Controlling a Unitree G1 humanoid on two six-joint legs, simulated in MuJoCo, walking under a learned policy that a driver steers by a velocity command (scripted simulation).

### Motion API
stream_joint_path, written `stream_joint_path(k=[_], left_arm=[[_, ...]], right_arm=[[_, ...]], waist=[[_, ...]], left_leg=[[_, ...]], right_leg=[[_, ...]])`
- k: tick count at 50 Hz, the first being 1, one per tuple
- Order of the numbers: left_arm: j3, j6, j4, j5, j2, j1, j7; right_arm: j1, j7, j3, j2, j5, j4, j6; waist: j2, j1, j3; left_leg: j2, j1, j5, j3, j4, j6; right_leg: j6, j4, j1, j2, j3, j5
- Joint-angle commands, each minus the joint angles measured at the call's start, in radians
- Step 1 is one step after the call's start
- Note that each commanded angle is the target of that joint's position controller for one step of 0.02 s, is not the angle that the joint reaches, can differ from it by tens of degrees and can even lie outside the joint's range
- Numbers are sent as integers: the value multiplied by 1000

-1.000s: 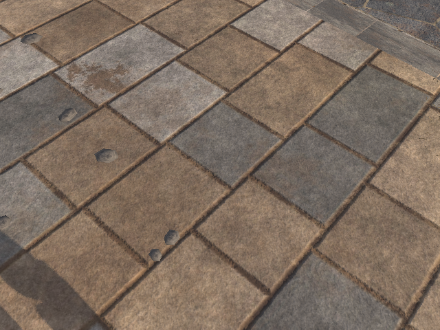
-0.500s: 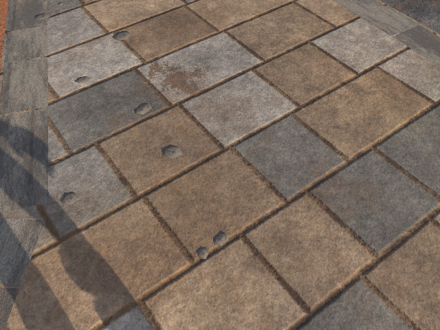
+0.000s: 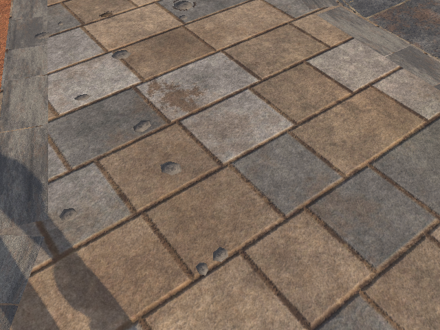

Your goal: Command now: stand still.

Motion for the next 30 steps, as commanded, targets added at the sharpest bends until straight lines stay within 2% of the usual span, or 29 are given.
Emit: stream_joint_path(k=[1,13,30], left_arm=[[12,-6,-1,0,90,31,5],[1,-6,55,-2,56,52,12],[-4,-8,87,-2,20,90,18]], right_arm=[[23,-5,-13,-97,0,-9,-9],[82,-10,-2,-61,-1,48,-9],[130,-15,-1,-18,-1,78,-10]], waist=[[9,1,11],[6,-4,26],[5,-7,37]], left_leg=[[129,-81,143,-112,-75,20],[125,-82,154,-99,-62,17],[124,-83,150,-89,-49,15]], right_leg=[[-29,-35,35,-85,85,111],[-31,-27,15,-85,85,112],[-34,-21,-4,-82,87,108]])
